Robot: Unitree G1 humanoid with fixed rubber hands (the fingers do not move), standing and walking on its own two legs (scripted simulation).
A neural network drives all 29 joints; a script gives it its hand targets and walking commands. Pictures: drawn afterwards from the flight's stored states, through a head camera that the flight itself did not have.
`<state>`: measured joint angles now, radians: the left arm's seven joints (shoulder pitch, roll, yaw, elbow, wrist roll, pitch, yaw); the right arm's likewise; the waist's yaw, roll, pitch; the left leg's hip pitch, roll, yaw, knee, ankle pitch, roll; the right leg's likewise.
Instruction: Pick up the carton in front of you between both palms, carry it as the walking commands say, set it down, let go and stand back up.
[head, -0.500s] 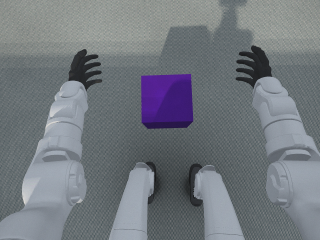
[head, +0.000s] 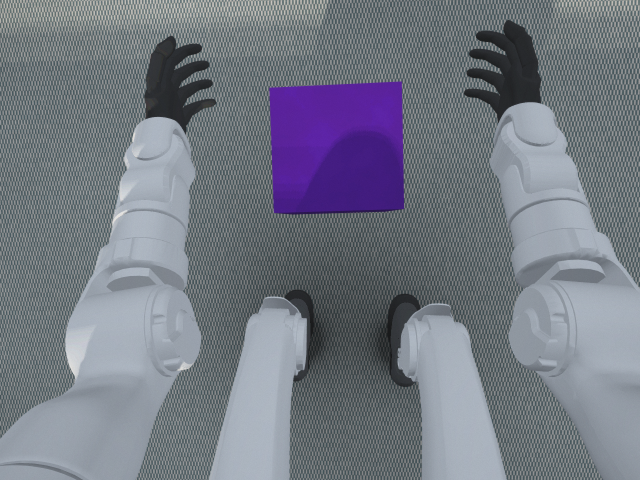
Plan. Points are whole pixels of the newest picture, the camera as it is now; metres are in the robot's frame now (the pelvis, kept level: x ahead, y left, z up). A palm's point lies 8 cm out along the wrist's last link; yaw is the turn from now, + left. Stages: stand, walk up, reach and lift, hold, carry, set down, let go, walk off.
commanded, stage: reach and lift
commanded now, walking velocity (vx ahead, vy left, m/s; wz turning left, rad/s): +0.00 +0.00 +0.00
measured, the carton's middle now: (337, 160) +0.49 +0.04 -0.46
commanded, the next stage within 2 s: none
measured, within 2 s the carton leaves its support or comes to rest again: leaves its support in 1.46 s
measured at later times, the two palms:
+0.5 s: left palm (228, 155) +0.47 +0.22 -0.35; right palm (452, 146) +0.50 -0.15 -0.35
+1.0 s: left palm (240, 156) +0.48 +0.21 -0.38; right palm (440, 148) +0.50 -0.14 -0.38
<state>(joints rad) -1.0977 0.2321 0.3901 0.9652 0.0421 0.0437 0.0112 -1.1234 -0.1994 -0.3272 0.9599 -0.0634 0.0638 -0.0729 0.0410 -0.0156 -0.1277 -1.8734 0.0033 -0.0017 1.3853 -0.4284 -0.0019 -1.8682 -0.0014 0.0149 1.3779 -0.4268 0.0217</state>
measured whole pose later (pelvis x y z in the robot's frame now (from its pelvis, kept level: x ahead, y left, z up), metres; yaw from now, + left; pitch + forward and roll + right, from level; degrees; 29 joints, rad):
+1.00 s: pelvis -0.05 +0.00 -0.21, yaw +1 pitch +38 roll -1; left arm -1.44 0.36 0.07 1.19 -0.24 0.01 0.11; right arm -1.45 -0.32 -0.05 1.17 0.22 0.03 -0.13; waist 0.04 -0.02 0.33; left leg -2.29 -0.01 -0.02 2.18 -0.56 -0.01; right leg -2.27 0.01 0.02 2.17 -0.57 0.03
